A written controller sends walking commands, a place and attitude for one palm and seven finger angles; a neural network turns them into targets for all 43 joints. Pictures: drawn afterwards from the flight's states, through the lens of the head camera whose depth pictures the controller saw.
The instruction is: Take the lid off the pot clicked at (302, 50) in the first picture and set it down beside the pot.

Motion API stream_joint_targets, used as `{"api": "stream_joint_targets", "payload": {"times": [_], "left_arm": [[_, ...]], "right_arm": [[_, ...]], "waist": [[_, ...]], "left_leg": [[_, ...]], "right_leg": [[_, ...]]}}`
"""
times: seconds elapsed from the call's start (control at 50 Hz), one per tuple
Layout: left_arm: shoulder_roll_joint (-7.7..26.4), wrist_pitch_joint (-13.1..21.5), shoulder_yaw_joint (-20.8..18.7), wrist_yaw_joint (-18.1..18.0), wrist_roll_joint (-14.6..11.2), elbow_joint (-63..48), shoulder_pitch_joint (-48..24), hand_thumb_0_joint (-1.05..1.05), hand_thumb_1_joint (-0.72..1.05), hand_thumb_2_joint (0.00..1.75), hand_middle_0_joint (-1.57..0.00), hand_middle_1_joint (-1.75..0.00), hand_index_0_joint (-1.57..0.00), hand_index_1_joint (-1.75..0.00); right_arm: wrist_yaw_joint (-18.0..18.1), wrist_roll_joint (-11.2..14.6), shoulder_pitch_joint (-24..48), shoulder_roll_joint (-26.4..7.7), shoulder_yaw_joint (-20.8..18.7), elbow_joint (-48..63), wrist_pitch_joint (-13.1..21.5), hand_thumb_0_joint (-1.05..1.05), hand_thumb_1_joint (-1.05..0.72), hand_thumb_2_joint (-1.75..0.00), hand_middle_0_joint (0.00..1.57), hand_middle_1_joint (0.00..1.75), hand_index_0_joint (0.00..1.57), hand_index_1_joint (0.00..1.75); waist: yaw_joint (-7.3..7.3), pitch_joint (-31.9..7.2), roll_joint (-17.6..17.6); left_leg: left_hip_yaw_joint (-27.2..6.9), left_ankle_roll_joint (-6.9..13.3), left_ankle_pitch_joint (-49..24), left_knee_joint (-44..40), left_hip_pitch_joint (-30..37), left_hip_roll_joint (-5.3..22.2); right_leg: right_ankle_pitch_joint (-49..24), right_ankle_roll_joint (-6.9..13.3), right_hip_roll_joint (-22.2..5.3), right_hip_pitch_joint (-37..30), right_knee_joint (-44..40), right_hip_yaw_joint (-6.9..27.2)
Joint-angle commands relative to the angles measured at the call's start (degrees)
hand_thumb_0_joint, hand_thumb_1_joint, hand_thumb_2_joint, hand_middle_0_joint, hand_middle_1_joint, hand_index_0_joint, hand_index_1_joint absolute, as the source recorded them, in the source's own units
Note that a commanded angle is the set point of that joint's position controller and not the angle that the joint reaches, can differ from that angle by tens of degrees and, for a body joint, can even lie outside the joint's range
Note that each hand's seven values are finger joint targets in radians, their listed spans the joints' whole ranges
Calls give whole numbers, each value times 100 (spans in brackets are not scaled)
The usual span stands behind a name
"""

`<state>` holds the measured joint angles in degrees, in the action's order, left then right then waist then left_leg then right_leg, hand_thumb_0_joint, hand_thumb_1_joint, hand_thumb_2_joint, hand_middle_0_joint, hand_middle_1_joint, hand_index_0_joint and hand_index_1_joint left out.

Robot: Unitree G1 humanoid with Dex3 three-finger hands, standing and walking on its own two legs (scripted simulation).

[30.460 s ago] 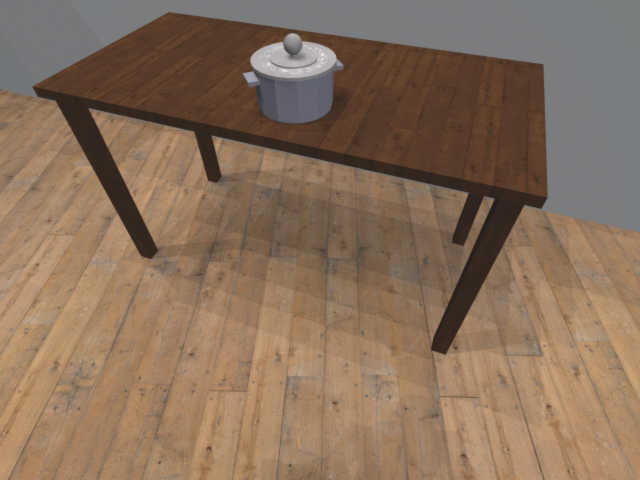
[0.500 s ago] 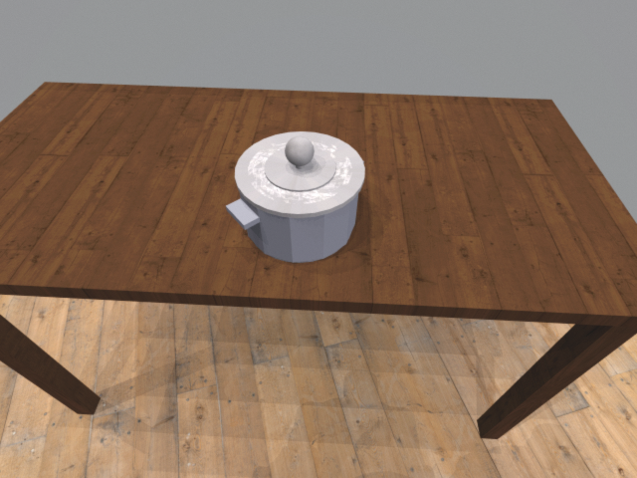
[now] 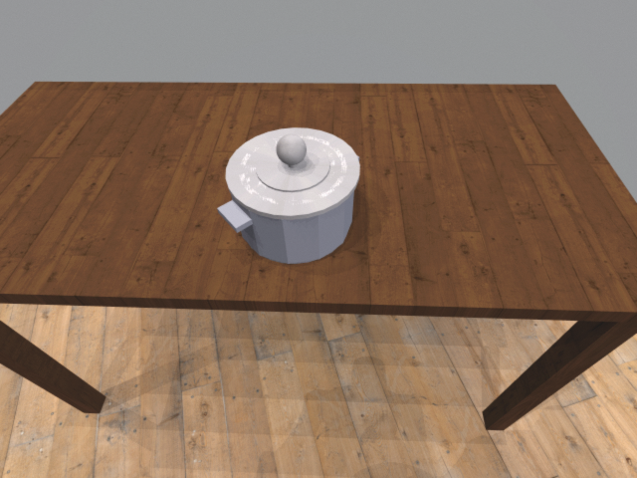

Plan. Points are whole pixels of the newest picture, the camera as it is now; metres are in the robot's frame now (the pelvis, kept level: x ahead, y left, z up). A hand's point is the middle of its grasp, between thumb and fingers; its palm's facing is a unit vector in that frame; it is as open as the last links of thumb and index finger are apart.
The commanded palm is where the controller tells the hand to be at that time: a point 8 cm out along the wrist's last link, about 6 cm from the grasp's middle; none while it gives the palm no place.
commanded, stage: come to a stop and stand still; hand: left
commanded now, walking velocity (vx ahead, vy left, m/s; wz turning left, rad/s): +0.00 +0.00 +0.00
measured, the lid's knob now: (291, 149) +0.52 +0.07 +0.13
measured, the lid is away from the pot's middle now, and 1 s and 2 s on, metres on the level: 0.01 0.01 0.01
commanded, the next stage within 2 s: look again from close up in 0.38 s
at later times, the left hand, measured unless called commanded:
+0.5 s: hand out of the picture +0.03 +0.16 -0.17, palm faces +0.02 -0.97 -0.22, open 7.3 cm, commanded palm none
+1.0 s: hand out of the picture +0.01 +0.16 -0.17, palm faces +0.02 -0.98 -0.19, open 7.3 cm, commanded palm none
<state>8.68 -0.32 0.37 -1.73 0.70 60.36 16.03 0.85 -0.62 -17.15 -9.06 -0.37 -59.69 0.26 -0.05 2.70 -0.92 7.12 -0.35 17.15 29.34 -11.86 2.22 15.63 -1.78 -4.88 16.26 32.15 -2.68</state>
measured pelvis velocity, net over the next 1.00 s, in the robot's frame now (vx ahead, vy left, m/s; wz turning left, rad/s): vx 0.01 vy -0.01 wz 0.00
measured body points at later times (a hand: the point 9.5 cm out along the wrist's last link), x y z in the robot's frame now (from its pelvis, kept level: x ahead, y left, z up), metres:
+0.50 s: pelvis +0.02 -0.02 +0.00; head +0.04 -0.02 +0.45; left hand +0.03 +0.22 -0.15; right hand +0.02 -0.24 -0.16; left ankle -0.02 +0.12 -0.73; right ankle +0.01 -0.14 -0.73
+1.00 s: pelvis +0.01 -0.01 +0.00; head +0.03 -0.01 +0.45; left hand +0.01 +0.21 -0.15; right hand +0.00 -0.22 -0.16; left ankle -0.02 +0.12 -0.73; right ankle +0.01 -0.14 -0.73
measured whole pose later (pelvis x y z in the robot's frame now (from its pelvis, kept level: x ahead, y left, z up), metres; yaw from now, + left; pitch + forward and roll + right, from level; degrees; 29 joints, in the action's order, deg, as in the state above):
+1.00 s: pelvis +0.01 -0.01 +0.00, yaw +0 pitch -1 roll +0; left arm 8.9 0.1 0.1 -2.1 0.5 61.9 16.1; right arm 1.4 -0.4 -16.6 -6.8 -0.4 -63.9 0.2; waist 0.1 3.6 0.6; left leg 6.7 -1.6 16.6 26.4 -8.4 3.8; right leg 14.9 -0.8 -3.1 12.3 28.3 -3.4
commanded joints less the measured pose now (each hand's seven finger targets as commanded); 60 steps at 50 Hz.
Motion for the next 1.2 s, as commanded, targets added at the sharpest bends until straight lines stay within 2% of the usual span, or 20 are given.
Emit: {"api": "stream_joint_targets", "payload": {"times": [0.0, 0.02, 0.1, 0.12, 0.18, 0.3, 0.32, 0.4, 0.42, 0.56, 0.8, 0.96, 1.08, 1.12, 1.18], "left_arm": [[708, 106, -128, -45, 4, -131, 341, 0, 90, 90, -20, -30, -20, -30], [706, 102, -134, -42, 6, -130, 349, 0, 90, 90, -20, -30, -20, -30], [715, 122, -126, -48, 8, -85, 314, 0, 90, 90, -20, -30, -20, -30], [736, 118, -131, -42, 5, -94, 323, 0, 90, 90, -20, -30, -20, -30], [724, 120, -128, -50, 9, -80, 287, 0, 90, 90, -20, -30, -20, -30], [717, 127, -129, -52, 4, -75, 291, 0, 90, 90, -20, -30, -20, -30], [749, 123, -134, -48, -2, -77, 273, 0, 90, 90, -20, -30, -20, -30], [720, 125, -135, -57, 2, -85, 264, 0, 90, 90, -20, -30, -20, -30], [733, 119, -135, -51, -8, -81, 278, 0, 90, 90, -20, -30, -20, -30], [715, 109, -125, -54, 0, -77, 272, 0, 90, 90, -20, -30, -20, -30], [622, 117, -124, -63, 0, -29, 346, 0, 90, 90, -20, -30, -20, -30], [582, 110, -102, -68, 8, 7, 431, 0, 90, 90, -20, -30, -20, -30], [531, 114, -105, -73, 11, 18, 491, 0, 90, 90, -20, -30, -20, -30], [522, 115, -98, -68, 6, 47, 528, 0, 90, 90, -20, -30, -20, -30], [481, 106, -98, -79, 11, 51, 539, 0, 90, 90, -20, -30, -20, -30]], "right_arm": [[48, -6, -296, -451, -83, 148, 138, 0, -90, -90, 20, 30, 20, 30], [54, -6, -270, -414, -89, 136, 134, 0, -90, -90, 20, 30, 20, 30], [58, -3, -267, -408, -87, 63, 111, 0, -90, -90, 20, 30, 20, 30], [60, -5, -232, -396, -89, 52, 106, 0, -90, -90, 20, 30, 20, 30], [58, -4, -217, -394, -94, 13, 86, 0, -90, -90, 20, 30, 20, 30], [66, -5, -191, -392, -89, -52, 100, 0, -90, -90, 20, 30, 20, 30], [71, -4, -191, -368, -85, -64, 102, 0, -90, -90, 20, 30, 20, 30], [70, -5, -189, -378, -85, -91, 93, 0, -90, -90, 20, 30, 20, 30], [76, -6, -169, -374, -84, -96, 95, 0, -90, -90, 20, 30, 20, 30], [64, -1, -179, -354, -77, -143, 76, 0, -90, -90, 20, 30, 20, 30], [76, 6, -317, -274, -67, -229, 106, 0, -90, -90, 20, 30, 20, 30], [68, 15, -345, -214, -71, -254, 95, 0, -90, -90, 20, 30, 20, 30], [72, 18, -412, -166, -77, -287, 121, 0, -90, -90, 20, 30, 20, 30], [79, 24, -402, -152, -72, -294, 127, 0, -90, -90, 20, 30, 20, 30], [78, 20, -420, -148, -75, -293, 117, 0, -90, -90, 20, 30, 20, 30]], "waist": [[22, -98, -7], [32, -93, 99], [2, -89, 157], [24, -91, 297], [-2, 9, 253], [16, -96, 98], [26, -102, 188], [15, -83, 111], [34, -85, 202], [28, 61, 210], [26, 21, 64], [32, 183, 192], [27, 99, 3], [44, 124, 125], [32, 184, 106]], "left_leg": [[-466, 165, -1054, -535, 137, 419], [-474, 180, -1060, -564, 150, 446], [-410, 124, -1052, -501, 204, 412], [-407, 133, -1025, -522, 230, 427], [-379, 96, -934, -512, 218, 403], [-368, 90, -1205, -550, 350, 441], [-397, 101, -1241, -579, 342, 460], [-369, 79, -1269, -579, 379, 464], [-385, 98, -1272, -607, 399, 486], [-360, 78, -977, -648, 310, 454], [-365, 93, -1183, -706, 345, 492], [-362, 107, -870, -727, 230, 467], [-367, 129, -955, -740, 249, 486], [-395, 152, -986, -773, 246, 515], [-384, 138, -851, -765, 217, 495]], "right_leg": [[-1017, 348, -234, -81, -534, 325], [-1046, 351, -211, -110, -566, 302], [-1237, 375, -267, -160, -623, 372], [-1232, 369, -257, -186, -668, 341], [-1182, 381, -284, -128, -716, 385], [-1451, 386, -278, -265, -703, 351], [-1467, 382, -249, -339, -726, 320], [-1502, 381, -263, -316, -724, 338], [-1497, 381, -239, -346, -754, 313], [-1187, 369, -253, -279, -873, 366], [-1296, 365, -223, -349, -832, 323], [-989, 339, -226, -266, -949, 341], [-989, 335, -204, -293, -911, 334], [-1036, 329, -181, -325, -926, 306], [-888, 325, -186, -223, -914, 339]]}}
